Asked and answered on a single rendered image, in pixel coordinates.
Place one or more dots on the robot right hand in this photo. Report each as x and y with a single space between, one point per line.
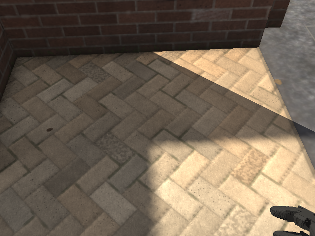
301 217

